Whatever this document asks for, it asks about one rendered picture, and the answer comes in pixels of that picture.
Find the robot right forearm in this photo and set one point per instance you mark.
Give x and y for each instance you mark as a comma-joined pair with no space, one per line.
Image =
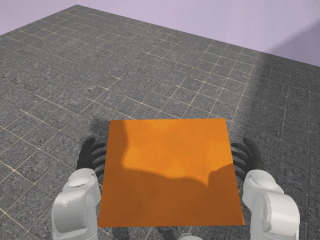
274,215

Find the carton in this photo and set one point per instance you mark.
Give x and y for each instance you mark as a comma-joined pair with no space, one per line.
169,172

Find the right robot foot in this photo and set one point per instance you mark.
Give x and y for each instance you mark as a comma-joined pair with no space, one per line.
175,234

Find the robot left hand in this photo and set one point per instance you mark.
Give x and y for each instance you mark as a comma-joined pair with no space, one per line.
86,159

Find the robot right hand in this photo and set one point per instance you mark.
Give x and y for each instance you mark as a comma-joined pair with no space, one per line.
253,159

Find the robot left forearm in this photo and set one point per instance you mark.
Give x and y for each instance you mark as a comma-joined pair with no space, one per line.
73,213

